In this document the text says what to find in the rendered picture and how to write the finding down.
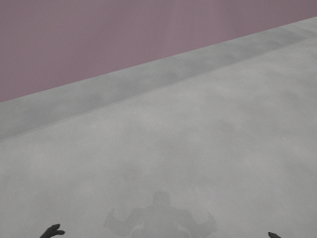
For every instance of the robot left hand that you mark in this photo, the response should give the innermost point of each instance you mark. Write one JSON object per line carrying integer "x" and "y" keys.
{"x": 52, "y": 231}

